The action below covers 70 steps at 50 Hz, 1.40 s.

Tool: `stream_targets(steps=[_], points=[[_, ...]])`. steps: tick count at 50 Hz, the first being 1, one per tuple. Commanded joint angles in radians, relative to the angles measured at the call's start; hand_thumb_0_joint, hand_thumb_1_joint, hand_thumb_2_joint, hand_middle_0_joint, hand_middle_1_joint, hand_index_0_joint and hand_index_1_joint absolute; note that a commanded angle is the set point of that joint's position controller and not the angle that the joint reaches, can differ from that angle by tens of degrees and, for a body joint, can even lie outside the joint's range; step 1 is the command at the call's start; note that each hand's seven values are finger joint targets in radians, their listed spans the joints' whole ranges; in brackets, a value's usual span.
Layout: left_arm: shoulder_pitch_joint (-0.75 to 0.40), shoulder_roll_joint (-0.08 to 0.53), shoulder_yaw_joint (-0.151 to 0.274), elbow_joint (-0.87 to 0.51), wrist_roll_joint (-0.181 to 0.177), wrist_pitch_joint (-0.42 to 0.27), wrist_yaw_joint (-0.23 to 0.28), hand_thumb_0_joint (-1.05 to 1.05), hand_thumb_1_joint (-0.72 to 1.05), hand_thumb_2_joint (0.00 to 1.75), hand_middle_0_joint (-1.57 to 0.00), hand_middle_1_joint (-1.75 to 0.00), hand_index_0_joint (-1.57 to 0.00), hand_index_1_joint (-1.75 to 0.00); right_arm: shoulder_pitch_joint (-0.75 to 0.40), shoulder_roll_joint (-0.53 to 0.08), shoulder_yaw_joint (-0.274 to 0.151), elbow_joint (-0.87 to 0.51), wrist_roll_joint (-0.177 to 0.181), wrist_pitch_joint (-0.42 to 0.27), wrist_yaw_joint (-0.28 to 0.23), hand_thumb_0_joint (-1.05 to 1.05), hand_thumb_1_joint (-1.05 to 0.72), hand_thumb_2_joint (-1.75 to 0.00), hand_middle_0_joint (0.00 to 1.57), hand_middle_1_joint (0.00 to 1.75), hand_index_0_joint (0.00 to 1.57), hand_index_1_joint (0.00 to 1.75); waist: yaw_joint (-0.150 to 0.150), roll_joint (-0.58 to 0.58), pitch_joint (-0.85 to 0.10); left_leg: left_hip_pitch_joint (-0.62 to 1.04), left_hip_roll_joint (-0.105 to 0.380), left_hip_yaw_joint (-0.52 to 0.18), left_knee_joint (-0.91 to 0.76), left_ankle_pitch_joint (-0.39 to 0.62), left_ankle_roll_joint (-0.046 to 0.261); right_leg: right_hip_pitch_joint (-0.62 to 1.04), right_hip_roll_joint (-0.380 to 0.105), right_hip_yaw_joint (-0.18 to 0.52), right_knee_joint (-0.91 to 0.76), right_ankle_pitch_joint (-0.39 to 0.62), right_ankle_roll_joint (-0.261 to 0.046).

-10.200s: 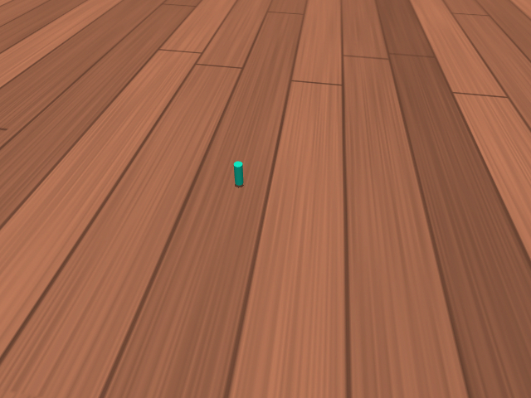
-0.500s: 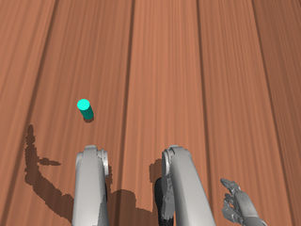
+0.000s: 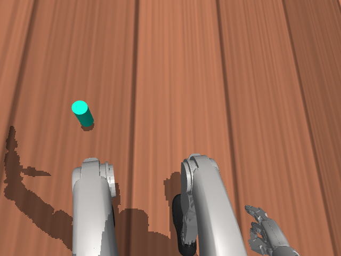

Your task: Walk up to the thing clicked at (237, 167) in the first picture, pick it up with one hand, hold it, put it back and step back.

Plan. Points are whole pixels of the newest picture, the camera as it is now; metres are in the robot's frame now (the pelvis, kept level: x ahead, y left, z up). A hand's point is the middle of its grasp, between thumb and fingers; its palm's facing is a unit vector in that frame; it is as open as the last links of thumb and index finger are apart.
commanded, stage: go down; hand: left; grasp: from the side
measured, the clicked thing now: (83, 114) +0.51 +0.23 -0.32
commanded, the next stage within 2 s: approach in 0.20 s
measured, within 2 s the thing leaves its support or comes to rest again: neither
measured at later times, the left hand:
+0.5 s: hand out of the picture +0.44 +0.41 -0.01, palm faces +0.16 -0.99 -0.03, open 17.2 cm
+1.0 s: hand (49, 108) +0.48 +0.30 -0.21, palm faces +0.07 -1.00 +0.01, open 17.5 cm
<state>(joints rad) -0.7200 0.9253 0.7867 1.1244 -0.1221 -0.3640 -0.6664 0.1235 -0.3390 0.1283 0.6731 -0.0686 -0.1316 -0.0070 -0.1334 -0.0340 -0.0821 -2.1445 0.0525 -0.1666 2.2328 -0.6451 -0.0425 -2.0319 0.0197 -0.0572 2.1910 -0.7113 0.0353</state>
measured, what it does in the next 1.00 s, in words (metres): lowers itself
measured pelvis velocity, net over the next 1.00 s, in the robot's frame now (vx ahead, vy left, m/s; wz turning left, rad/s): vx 0.00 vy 0.01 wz -0.14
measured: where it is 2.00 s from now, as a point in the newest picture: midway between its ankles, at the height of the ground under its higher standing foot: (146, 238)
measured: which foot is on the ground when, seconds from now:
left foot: down 0.00-1.00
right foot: down 0.00-1.00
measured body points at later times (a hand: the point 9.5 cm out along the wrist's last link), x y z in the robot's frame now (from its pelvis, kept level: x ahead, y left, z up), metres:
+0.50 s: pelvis +0.00 +0.01 -0.02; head +0.22 +0.09 +0.36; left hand +0.43 +0.46 +0.00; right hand +0.13 -0.27 -0.11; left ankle +0.09 +0.14 -0.35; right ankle +0.09 -0.13 -0.35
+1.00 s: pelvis +0.00 +0.01 -0.08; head +0.25 +0.14 +0.26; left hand +0.47 +0.36 -0.21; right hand +0.12 -0.26 -0.14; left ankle +0.09 +0.14 -0.35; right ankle +0.09 -0.13 -0.35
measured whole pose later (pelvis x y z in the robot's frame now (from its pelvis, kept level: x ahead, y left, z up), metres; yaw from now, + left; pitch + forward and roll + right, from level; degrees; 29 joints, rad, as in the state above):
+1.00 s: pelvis +0.00 +0.01 -0.08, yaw -8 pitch +20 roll -14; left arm -0.77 0.99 0.68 1.41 -0.12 -0.79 -0.49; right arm -0.08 -0.37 0.43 0.57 -0.26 -0.02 0.05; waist -0.28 -0.22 0.21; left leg -2.26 0.05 -0.34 2.57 -0.69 -0.05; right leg -2.09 0.09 -0.15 2.41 -0.70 0.07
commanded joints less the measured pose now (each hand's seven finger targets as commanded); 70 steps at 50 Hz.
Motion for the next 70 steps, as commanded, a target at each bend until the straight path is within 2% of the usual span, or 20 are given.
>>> stream_targets(steps=[1,9,11,15,17,23,27,29,34,35,40,43,45,46,49,52,56,63,68,70], points=[[-0.248,0.442,0.065,-0.204,-0.040,-0.061,-0.001,0.00,-0.44,0.07,-0.04,-0.07,-0.03,-0.07,0.138,-0.255,-0.082,-0.046,0.005,-0.021,-0.018,0.00,-0.91,-0.90,0.20,0.30,0.20,0.30,0.043,0.297,-0.616,0.513,0.001,0.096,-0.247,0.080,0.062,0.226,0.021,-0.066,-0.235,0.126,-0.072],[-0.258,0.457,0.052,-0.208,-0.041,-0.051,-0.012,0.00,-0.44,0.07,-0.04,-0.07,-0.03,-0.07,0.142,-0.258,-0.070,-0.044,0.003,-0.014,-0.017,0.00,-0.91,-0.90,0.20,0.30,0.20,0.30,0.028,0.295,-0.605,0.468,0.001,0.094,-0.224,0.071,0.065,0.233,0.026,-0.073,-0.225,0.119,-0.069],[-0.245,0.480,0.071,-0.210,-0.044,-0.050,-0.012,0.00,-0.42,0.07,-0.04,-0.06,-0.03,-0.06,0.146,-0.264,-0.067,-0.043,0.002,-0.013,-0.016,0.00,-0.90,-0.90,0.20,0.30,0.20,0.30,0.038,0.309,-0.619,0.482,0.002,0.095,-0.219,0.109,0.062,0.242,0.026,-0.076,-0.209,0.149,-0.071],[-0.247,0.457,0.058,-0.206,-0.047,-0.046,-0.013,0.00,-0.41,0.13,-0.05,-0.10,-0.02,-0.12,0.145,-0.266,-0.068,-0.039,0.004,-0.005,-0.015,0.00,-0.91,-0.90,0.20,0.30,0.20,0.30,0.031,0.322,-0.592,0.490,0.005,0.085,-0.223,0.100,0.059,0.207,0.028,-0.084,-0.201,0.145,-0.073],[-0.260,0.459,0.059,-0.213,-0.048,-0.056,-0.016,0.00,-0.49,0.00,-0.07,-0.05,-0.05,-0.05,0.140,-0.269,-0.065,-0.048,0.003,-0.009,-0.015,0.00,-0.90,-0.90,0.20,0.30,0.20,0.30,0.021,0.327,-0.586,0.485,0.004,0.080,-0.215,0.105,0.060,0.194,0.027,-0.087,-0.191,0.151,-0.073],[-0.268,0.309,-0.020,-0.057,-0.089,-0.136,-0.030,0.00,-0.49,0.01,-0.06,-0.06,-0.05,-0.06,0.118,-0.269,-0.031,-0.058,-0.010,-0.023,-0.005,0.00,-0.90,-0.90,0.20,0.30,0.20,0.30,-0.063,0.232,-0.452,0.384,0.009,0.054,-0.146,0.059,0.066,0.140,0.038,-0.114,-0.163,0.123,-0.065],[-0.267,0.359,-0.019,0.024,-0.078,-0.198,-0.009,0.00,-0.52,0.01,-0.06,-0.07,-0.06,-0.07,0.084,-0.288,-0.001,-0.089,-0.030,-0.018,0.005,0.00,-0.89,-0.89,0.20,0.30,0.20,0.30,-0.063,0.224,-0.439,0.355,0.010,0.051,-0.108,0.031,0.064,0.151,0.046,-0.125,-0.147,0.103,-0.062],[-0.275,0.360,-0.032,0.046,-0.069,-0.229,0.006,0.00,-0.52,0.02,-0.06,-0.07,-0.05,-0.07,0.070,-0.297,0.016,-0.094,-0.042,-0.007,0.010,0.00,-0.88,-0.89,0.20,0.30,0.20,0.30,-0.068,0.253,-0.429,0.374,0.017,0.035,-0.102,0.038,0.056,0.128,0.049,-0.137,-0.113,0.111,-0.066],[-0.323,0.471,0.029,-0.014,-0.048,-0.329,0.065,0.00,-0.54,0.05,-0.05,-0.08,-0.05,-0.09,0.029,-0.323,0.069,-0.119,-0.094,0.035,0.022,0.00,-0.89,-0.90,0.20,0.30,0.20,0.30,-0.074,0.394,-0.500,0.493,0.034,0.013,-0.055,0.181,0.030,0.166,0.053,-0.157,-0.042,0.211,-0.067],[-0.313,0.431,0.006,0.009,-0.046,-0.345,0.072,0.00,-0.55,0.05,-0.05,-0.09,-0.05,-0.09,0.028,-0.320,0.079,-0.101,-0.104,0.044,0.026,0.00,-0.90,-0.90,0.20,0.30,0.20,0.30,-0.079,0.402,-0.491,0.508,0.037,0.009,-0.046,0.181,0.029,0.149,0.055,-0.157,-0.037,0.206,-0.066],[-0.312,0.461,-0.007,0.007,-0.008,-0.431,0.126,0.00,-0.55,0.07,-0.06,-0.10,-0.05,-0.11,-0.043,-0.343,0.121,-0.102,-0.156,0.078,0.032,0.00,-0.91,-0.90,0.20,0.30,0.20,0.30,-0.103,0.490,-0.447,0.515,0.049,-0.006,-0.008,0.172,0.018,0.137,0.062,-0.175,0.006,0.209,-0.065],[-0.279,0.410,-0.033,0.070,-0.012,-0.465,0.153,0.00,-0.55,0.06,-0.06,-0.11,-0.05,-0.11,-0.069,-0.355,0.151,-0.117,-0.177,0.093,0.036,0.00,-0.92,-0.91,0.20,0.30,0.20,0.30,-0.140,0.461,-0.430,0.492,0.052,-0.019,0.029,0.192,0.020,0.178,0.068,-0.192,0.014,0.244,-0.058],[-0.280,0.325,-0.101,0.106,-0.023,-0.485,0.159,0.00,-0.54,0.06,-0.05,-0.10,-0.04,-0.10,-0.089,-0.354,0.171,-0.117,-0.186,0.100,0.038,0.00,-0.93,-0.91,0.20,0.30,0.20,0.30,-0.173,0.413,-0.384,0.453,0.054,-0.033,0.049,0.165,0.024,0.167,0.072,-0.204,0.011,0.234,-0.054],[-0.288,0.334,-0.104,0.110,-0.023,-0.497,0.167,0.00,-0.61,0.00,-0.06,-0.08,-0.06,-0.07,-0.101,-0.359,0.180,-0.125,-0.190,0.102,0.037,0.00,-0.93,-0.91,0.20,0.30,0.20,0.30,-0.183,0.408,-0.366,0.434,0.053,-0.040,0.053,0.142,0.024,0.174,0.075,-0.214,0.013,0.224,-0.053],[-0.263,0.365,-0.095,0.142,-0.027,-0.530,0.200,0.00,-0.61,0.00,-0.06,-0.07,-0.06,-0.07,-0.128,-0.376,0.204,-0.138,-0.202,0.114,0.039,0.00,-0.93,-0.90,0.20,0.30,0.20,0.30,-0.184,0.372,-0.346,0.399,0.054,-0.050,0.075,0.141,0.026,0.209,0.081,-0.228,0.021,0.238,-0.046],[-0.239,0.354,-0.079,0.175,-0.045,-0.564,0.241,0.00,-0.61,0.00,-0.07,-0.08,-0.07,-0.07,-0.147,-0.380,0.229,-0.149,-0.216,0.123,0.045,0.00,-0.93,-0.90,0.20,0.30,0.20,0.30,-0.186,0.348,-0.339,0.379,0.055,-0.061,0.097,0.148,0.027,0.241,0.091,-0.238,0.025,0.256,-0.041],[-0.219,0.339,-0.063,0.204,-0.041,-0.600,0.313,0.00,-0.56,0.02,-0.05,-0.08,-0.06,-0.07,-0.165,-0.387,0.249,-0.156,-0.238,0.140,0.052,0.00,-0.93,-0.91,0.20,0.30,0.20,0.30,-0.194,0.365,-0.298,0.380,0.061,-0.079,0.100,0.150,0.021,0.236,0.099,-0.256,0.041,0.261,-0.039],[-0.231,0.281,-0.137,0.196,0.009,-0.661,0.414,0.00,-0.43,0.05,-0.03,-0.06,-0.04,-0.05,-0.211,-0.392,0.267,-0.162,-0.273,0.169,0.065,0.00,-0.93,-0.90,0.20,0.30,0.20,0.30,-0.233,0.381,-0.201,0.346,0.062,-0.097,0.098,0.090,0.013,0.206,0.103,-0.278,0.054,0.233,-0.037],[-0.234,0.230,-0.181,0.188,0.000,-0.689,0.445,0.00,-0.40,0.06,-0.02,-0.07,-0.03,-0.05,-0.211,-0.392,0.276,-0.154,-0.285,0.174,0.072,0.00,-0.92,-0.90,0.20,0.30,0.20,0.30,-0.253,0.352,-0.235,0.361,0.060,-0.104,0.124,0.115,0.020,0.241,0.110,-0.276,0.047,0.279,-0.029],[-0.239,0.212,-0.204,0.213,0.003,-0.696,0.462,0.00,-0.40,0.08,-0.02,-0.07,-0.02,-0.05,-0.221,-0.399,0.278,-0.153,-0.284,0.178,0.076,0.00,-0.92,-0.90,0.20,0.30,0.20,0.30,-0.265,0.347,-0.201,0.347,0.059,-0.115,0.114,0.086,0.018,0.217,0.110,-0.287,0.052,0.252,-0.031]])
